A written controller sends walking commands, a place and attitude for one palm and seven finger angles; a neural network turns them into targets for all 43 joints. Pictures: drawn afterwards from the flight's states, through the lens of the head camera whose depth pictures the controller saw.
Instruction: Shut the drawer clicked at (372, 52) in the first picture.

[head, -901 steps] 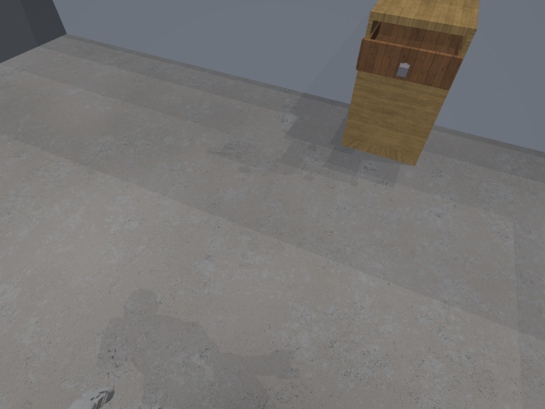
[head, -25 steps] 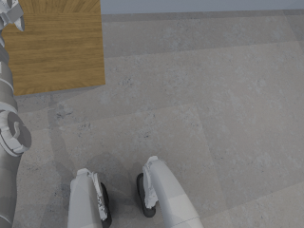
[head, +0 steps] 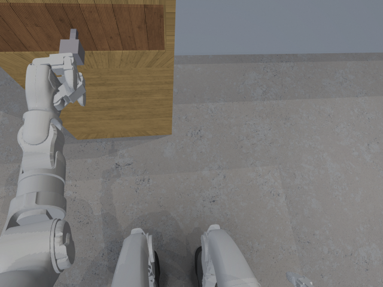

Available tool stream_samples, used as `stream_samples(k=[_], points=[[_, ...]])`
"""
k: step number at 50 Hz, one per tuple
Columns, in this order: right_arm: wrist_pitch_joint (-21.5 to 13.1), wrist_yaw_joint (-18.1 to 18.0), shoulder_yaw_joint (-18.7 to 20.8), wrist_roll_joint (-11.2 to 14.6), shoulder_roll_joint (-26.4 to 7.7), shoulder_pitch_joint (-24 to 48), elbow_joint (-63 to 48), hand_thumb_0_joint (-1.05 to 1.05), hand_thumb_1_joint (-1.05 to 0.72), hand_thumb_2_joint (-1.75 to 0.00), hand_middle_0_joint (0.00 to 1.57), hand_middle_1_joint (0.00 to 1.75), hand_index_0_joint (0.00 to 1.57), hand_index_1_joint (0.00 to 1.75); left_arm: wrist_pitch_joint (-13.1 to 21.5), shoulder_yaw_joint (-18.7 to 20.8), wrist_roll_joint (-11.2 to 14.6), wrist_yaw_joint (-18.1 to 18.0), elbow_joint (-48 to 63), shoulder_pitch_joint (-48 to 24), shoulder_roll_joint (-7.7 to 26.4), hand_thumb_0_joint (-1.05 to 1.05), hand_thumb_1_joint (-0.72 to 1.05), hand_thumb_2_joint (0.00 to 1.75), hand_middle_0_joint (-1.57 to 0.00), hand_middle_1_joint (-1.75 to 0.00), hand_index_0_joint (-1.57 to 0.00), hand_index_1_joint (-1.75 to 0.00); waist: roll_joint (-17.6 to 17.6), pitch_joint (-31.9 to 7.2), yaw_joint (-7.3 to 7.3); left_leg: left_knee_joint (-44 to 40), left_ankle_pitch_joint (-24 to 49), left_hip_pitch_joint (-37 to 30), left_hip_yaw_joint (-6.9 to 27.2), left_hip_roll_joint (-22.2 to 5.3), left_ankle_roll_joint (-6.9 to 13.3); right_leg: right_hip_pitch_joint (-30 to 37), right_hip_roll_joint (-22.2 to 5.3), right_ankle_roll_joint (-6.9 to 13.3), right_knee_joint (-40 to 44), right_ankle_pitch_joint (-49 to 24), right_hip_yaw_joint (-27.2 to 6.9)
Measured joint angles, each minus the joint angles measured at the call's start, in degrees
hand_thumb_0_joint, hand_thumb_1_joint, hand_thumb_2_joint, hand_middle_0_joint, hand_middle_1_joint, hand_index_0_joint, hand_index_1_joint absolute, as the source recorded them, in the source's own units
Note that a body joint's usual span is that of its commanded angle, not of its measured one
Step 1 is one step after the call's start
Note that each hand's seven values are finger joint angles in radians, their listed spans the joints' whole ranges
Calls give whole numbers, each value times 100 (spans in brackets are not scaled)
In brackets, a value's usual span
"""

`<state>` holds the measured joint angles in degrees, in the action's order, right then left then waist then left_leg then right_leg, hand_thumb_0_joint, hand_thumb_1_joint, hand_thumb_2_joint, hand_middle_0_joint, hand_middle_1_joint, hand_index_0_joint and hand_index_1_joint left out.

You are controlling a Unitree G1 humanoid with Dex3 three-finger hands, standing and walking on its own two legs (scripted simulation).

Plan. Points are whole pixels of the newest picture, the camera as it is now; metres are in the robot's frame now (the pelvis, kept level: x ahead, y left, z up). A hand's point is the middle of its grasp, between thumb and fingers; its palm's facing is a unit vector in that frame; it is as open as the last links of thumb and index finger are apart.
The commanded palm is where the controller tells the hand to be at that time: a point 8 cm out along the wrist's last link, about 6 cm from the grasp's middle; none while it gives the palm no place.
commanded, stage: draw the hand back to the body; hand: left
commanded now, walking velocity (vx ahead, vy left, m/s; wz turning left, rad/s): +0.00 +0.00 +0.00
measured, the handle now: (73, 45) +0.62 +0.22 +0.00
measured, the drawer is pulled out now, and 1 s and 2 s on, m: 0.00 0.00 0.00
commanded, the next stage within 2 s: step back with the hand held close in 1.22 s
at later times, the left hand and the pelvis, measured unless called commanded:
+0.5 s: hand (6, 155) +0.32 +0.21 +0.15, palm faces +0.12 -0.97 -0.22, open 3.3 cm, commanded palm +0.29 +0.26 +0.18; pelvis +0.02 +0.00 +0.10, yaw +2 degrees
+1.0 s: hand out of the picture +0.21 +0.25 +0.29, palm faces +0.41 -0.83 -0.37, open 3.3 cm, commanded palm +0.15 +0.29 +0.31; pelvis +0.03 +0.00 +0.14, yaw +3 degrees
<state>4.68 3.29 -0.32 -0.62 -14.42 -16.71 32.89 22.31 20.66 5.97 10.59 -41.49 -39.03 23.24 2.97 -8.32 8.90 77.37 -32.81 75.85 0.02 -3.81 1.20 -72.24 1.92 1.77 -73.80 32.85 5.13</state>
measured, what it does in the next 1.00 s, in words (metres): rises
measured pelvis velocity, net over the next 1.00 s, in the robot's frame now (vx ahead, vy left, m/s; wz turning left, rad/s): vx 0.03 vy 0.00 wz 0.06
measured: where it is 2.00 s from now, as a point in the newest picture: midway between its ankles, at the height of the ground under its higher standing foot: (179, 286)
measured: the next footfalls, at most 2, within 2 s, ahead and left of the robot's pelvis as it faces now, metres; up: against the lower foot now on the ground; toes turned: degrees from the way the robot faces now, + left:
none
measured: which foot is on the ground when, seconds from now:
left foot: down 0.00-1.00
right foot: down 0.00-1.00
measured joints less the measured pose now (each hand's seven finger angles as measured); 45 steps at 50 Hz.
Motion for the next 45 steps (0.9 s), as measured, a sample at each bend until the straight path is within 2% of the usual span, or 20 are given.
stream_samples(k=[5,8,13,18,21,23,26,29,34,40,45], points=[[5,-75,-55,209,55,-7,-121,1,-91,-89,20,30,20,30,-460,-395,362,48,973,1303,-404,2,90,90,-140,-160,-140,-160,-37,-40,-323,-909,241,-1150,-50,86,-10,1102,-13,-30,854,-230,-106],[-94,-151,-87,250,63,2,-160,1,-91,-89,20,30,20,30,-489,-541,486,-78,1088,1733,-544,1,90,90,-140,-160,-140,-160,-71,-128,-440,-1291,342,-1704,-6,135,-32,1679,-41,-21,1234,-313,-68],[-212,-234,-66,266,4,175,-174,1,-91,-89,20,30,20,30,-268,-745,534,-26,1042,2028,-590,1,90,90,-140,-160,-140,-160,-144,-142,-529,-1529,404,-2310,87,181,-53,2348,-68,-5,1515,-354,23],[-213,-309,-26,329,-77,297,-329,1,-91,-89,20,30,20,30,-387,-1003,650,284,1526,2612,-628,1,91,90,-140,-160,-140,-160,-105,-20,-565,-1816,502,-2899,54,188,-30,2934,-65,-27,1828,-481,-11],[-43,-472,-35,356,-8,326,-429,1,-91,-89,20,30,20,30,-837,-1217,239,-262,2152,3172,-596,1,90,90,-140,-160,-140,-160,-160,61,-636,-2255,655,-3457,-101,210,-21,3392,-86,-54,2158,-623,-164],[26,-589,-65,367,32,322,-507,1,-91,-89,20,30,20,30,-1153,-1332,67,-666,2552,3547,-595,1,90,90,-140,-160,-140,-160,-135,113,-667,-2595,789,-3835,-157,240,-3,3739,-107,-72,2455,-748,-219],[62,-742,-139,376,76,344,-551,1,-91,-89,20,30,20,30,-1513,-1406,-73,-1112,3005,3968,-569,1,90,90,-140,-160,-140,-160,-80,220,-735,-3061,979,-4369,-202,282,19,4247,-135,-88,2884,-928,-262],[37,-847,-218,381,114,396,-498,1,-91,-89,20,30,20,30,-1747,-1400,-128,-1396,3294,4175,-528,1,90,90,-140,-160,-140,-160,-62,352,-826,-3470,1155,-4848,-206,324,26,4719,-163,-101,3265,-1085,-266],[-129,-892,-314,358,141,496,-347,2,-91,-89,20,30,20,30,-1952,-1318,-140,-1603,3892,4574,-528,1,90,90,-140,-160,-140,-160,-41,529,-936,-4050,1387,-5548,-186,368,27,5429,-185,-107,3847,-1307,-248],[-408,-841,-328,284,132,563,-248,2,-91,-89,20,30,20,30,-2003,-1246,-121,-1597,4952,5475,-564,1,90,90,-140,-160,-140,-160,11,669,-1019,-4621,1582,-6228,-187,395,24,6116,-191,-117,4435,-1513,-252],[-601,-793,-283,211,137,586,-162,2,-91,-89,20,30,20,30,-2000,-999,-122,-1586,5823,6150,-476,1,90,90,-140,-160,-140,-160,27,740,-1120,-4935,1693,-6582,-169,400,11,6482,-184,-111,4765,-1626,-236]])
